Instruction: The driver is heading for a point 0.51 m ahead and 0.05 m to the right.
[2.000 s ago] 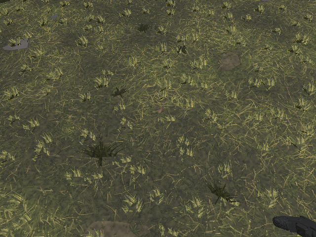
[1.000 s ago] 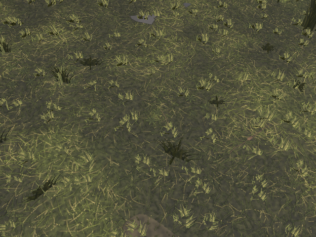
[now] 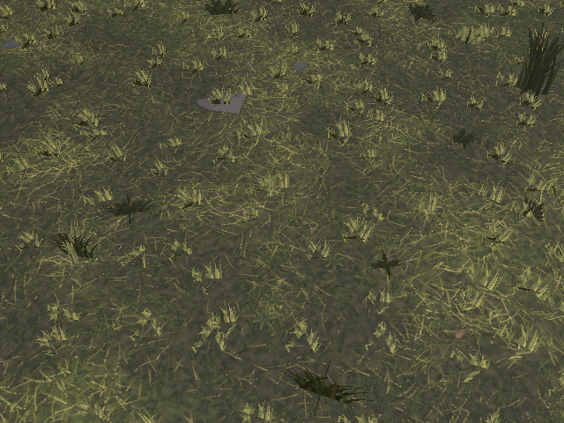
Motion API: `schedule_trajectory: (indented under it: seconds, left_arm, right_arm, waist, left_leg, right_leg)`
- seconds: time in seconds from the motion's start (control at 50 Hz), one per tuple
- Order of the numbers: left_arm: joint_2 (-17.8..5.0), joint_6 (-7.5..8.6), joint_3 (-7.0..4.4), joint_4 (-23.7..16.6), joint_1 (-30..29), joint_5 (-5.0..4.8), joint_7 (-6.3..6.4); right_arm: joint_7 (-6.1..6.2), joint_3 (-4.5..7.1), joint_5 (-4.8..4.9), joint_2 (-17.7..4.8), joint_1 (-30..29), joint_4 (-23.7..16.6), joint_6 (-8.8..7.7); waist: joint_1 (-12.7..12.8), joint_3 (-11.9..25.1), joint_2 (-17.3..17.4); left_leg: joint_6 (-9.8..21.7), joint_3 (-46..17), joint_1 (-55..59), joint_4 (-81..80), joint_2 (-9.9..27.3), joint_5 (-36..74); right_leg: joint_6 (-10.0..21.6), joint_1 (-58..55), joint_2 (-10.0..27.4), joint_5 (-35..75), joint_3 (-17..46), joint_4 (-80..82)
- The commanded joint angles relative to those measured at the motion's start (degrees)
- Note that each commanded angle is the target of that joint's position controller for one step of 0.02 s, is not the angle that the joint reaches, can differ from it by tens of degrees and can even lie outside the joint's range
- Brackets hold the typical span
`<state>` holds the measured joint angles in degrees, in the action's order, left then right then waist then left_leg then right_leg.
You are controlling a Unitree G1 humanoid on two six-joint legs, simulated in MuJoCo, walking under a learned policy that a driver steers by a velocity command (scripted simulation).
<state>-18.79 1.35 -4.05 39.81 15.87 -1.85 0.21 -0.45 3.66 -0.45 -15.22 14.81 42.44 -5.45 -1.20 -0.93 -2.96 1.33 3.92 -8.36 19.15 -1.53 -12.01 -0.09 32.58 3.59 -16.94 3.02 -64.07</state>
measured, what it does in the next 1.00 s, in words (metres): walks ahead: right foot, then left foot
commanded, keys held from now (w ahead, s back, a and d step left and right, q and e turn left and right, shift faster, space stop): w+e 0.32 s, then w+q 0.18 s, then no key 0.50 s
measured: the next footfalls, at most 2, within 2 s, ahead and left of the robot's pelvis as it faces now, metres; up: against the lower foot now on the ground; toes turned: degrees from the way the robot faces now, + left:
right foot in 0.28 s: +0.32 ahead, -0.16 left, +0.00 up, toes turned -13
left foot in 0.76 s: +0.62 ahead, -0.01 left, +0.00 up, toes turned -11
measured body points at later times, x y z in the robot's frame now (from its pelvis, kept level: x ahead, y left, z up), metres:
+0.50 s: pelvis +0.27 -0.08 +0.00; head +0.30 -0.10 +0.45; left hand +0.45 +0.15 -0.10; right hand +0.33 -0.38 -0.11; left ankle +0.34 +0.09 -0.66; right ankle +0.28 -0.15 -0.74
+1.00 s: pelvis +0.47 -0.08 -0.01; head +0.50 -0.08 +0.44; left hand +0.62 +0.17 -0.14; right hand +0.57 -0.35 -0.12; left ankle +0.58 -0.01 -0.74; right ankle +0.43 -0.23 -0.72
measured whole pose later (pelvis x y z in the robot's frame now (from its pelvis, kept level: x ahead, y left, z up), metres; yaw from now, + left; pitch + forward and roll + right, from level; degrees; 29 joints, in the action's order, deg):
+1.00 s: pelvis +0.47 -0.08 -0.01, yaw -12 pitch +1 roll +0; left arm -16.3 -2.2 -2.1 46.6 12.0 0.0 1.8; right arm -1.0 0.9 -1.3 -13.2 6.5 45.1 -1.1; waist -0.1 -3.3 -1.3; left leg 3.0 2.1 -21.6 26.4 -2.0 -5.5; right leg -3.3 20.8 2.7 -25.3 2.9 -44.4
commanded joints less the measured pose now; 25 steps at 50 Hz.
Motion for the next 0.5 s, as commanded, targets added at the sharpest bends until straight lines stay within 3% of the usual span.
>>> schedule_trajectory:
  seconds: [0.02,0.12,0.18,0.2,0.24,0.26,0.28,0.3,0.32,0.34,0.36,0.38,0.4,0.42,0.46,0.5]
  left_arm:
    - [-0.5,0.30,0.30,-5.7,-2.3,0.59,-0.67]
    - [0.1,1.25,1.22,-8.3,-10.7,0.62,-2.64]
    - [-0.8,1.21,1.08,-10.6,-15.1,0.36,-3.58]
    - [-1.4,1.17,0.83,-11.2,-15.6,0.42,-3.81]
    - [-3.8,0.74,-0.41,-11.4,-12.6,0.80,-3.84]
    - [-5.9,0.43,-1.67,-10.1,-6.1,0.79,-3.61]
    - [-9.0,-0.10,-3.54,-7.6,3.7,0.52,-2.75]
    - [-14.3,-0.77,-4.90,-6.5,9.2,0.14,-1.47]
    - [-16.7,0.18,-4.52,-8.9,7.1,0.16,-1.81]
    - [-10.3,0.95,-2.80,-8.7,6.7,0.76,-2.21]
    - [-8.2,1.52,-2.06,-7.8,4.9,1.18,-2.22]
    - [-6.8,1.93,-1.53,-7.7,1.1,1.22,-2.17]
    - [-4.9,2.33,-0.85,-7.8,-1.7,1.77,-2.11]
    - [-4.1,2.69,-0.44,-7.8,-3.0,2.40,-2.03]
    - [-4.3,3.78,-0.44,-6.2,-3.2,2.41,-2.01]
    - [-5.0,4.56,-0.64,-4.4,-2.4,2.48,-1.79]
  right_arm:
    - [0.20,1.93,0.25,-7.5,-1.7,-2.0,-1.24]
    - [0.51,2.33,0.78,-10.4,-0.7,0.0,-0.68]
    - [0.49,2.77,1.67,-12.3,2.0,1.6,0.08]
    - [0.54,2.94,1.84,-13.0,2.4,1.8,0.46]
    - [0.91,3.46,2.12,-15.0,2.9,2.0,1.35]
    - [1.14,3.55,2.27,-15.5,2.8,1.8,1.88]
    - [1.43,2.97,2.14,-14.4,3.0,1.3,1.97]
    - [1.31,1.16,-0.06,-8.8,6.2,-0.6,1.56]
    - [0.50,-0.57,-0.35,-5.9,8.0,-3.3,-0.27]
    - [-0.29,0.91,1.94,-12.0,2.1,-3.3,-1.43]
    - [-0.59,0.64,3.36,-11.6,-0.3,-4.0,-1.90]
    - [-0.07,0.27,2.63,-10.3,-0.9,-3.3,-1.86]
    - [0.20,0.49,1.76,-10.3,-0.4,-2.6,-1.31]
    - [0.07,0.52,1.71,-10.2,1.5,-1.7,-0.48]
    - [0.10,0.22,1.50,-8.4,3.7,-0.2,1.01]
    - [0.41,-0.05,1.33,-7.3,1.3,-0.6,1.98]
  waist:
    - [0.3,-2.7,7.4]
    - [-2.1,-4.0,5.6]
    - [-2.9,-4.8,5.3]
    - [-2.4,-4.4,5.5]
    - [0.3,-0.6,7.6]
    - [4.3,3.3,7.7]
    - [9.4,8.2,6.1]
    - [8.6,13.5,-5.4]
    - [4.7,23.7,-12.6]
    - [8.4,21.5,-3.9]
    - [7.2,12.9,-2.5]
    - [4.5,8.0,2.7]
    - [2.7,5.8,1.8]
    - [1.1,5.3,0.1]
    - [0.0,4.7,0.1]
    - [0.4,1.8,0.6]
  left_leg:
    - [10.2,-10.2,3.4,-11.2,16.8,12.6]
    - [8.1,-0.6,4.0,-11.4,15.1,16.7]
    - [6.6,2.0,8.7,-9.7,16.5,20.2]
    - [6.0,3.1,10.3,-7.7,16.8,25.8]
    - [4.8,5.3,13.0,1.3,16.7,45.5]
    - [3.9,6.6,11.8,10.8,15.9,51.9]
    - [2.1,7.7,4.0,24.1,14.0,48.6]
    - [-0.8,7.9,-15.6,44.7,8.8,12.3]
    - [-2.6,-3.9,-31.1,60.6,-1.5,-22.6]
    - [-1.7,-10.4,-35.9,62.1,2.5,-18.2]
    - [-0.6,-8.7,-36.7,58.7,4.9,-13.5]
    - [-0.6,-8.0,-34.3,53.9,7.8,-9.3]
    - [-0.9,-8.0,-30.7,50.2,9.7,-6.8]
    - [-1.1,-8.3,-26.9,49.4,10.6,-5.0]
    - [-2.3,-7.6,-24.4,47.2,10.8,-2.8]
    - [-3.3,-7.8,-27.2,43.2,10.8,2.2]
  right_leg:
    - [-1.0,9.9,3.6,5.0,2.7,4.2]
    - [0.3,5.5,2.3,18.1,-1.5,20.6]
    - [2.3,4.6,1.3,16.7,-3.6,25.9]
    - [3.4,3.4,0.3,14.7,-4.7,27.1]
    - [5.9,-3.7,-3.9,8.6,-8.1,27.5]
    - [7.6,-12.6,-6.4,7.8,-9.4,28.9]
    - [9.8,-27.8,-7.8,10.0,-8.0,31.1]
    - [15.1,-47.0,4.0,8.8,11.6,32.0]
    - [25.3,-57.3,16.1,-3.5,45.0,42.8]
    - [21.4,-54.9,15.6,-6.3,40.9,46.8]
    - [18.9,-46.5,14.1,-2.5,31.7,47.2]
    - [16.8,-37.6,11.7,4.7,24.6,47.0]
    - [15.8,-31.4,9.9,12.3,19.5,47.7]
    - [15.5,-27.1,8.8,15.8,16.5,49.3]
    - [16.0,-23.0,8.5,20.4,11.8,52.1]
    - [15.4,-21.6,7.9,21.4,7.2,54.7]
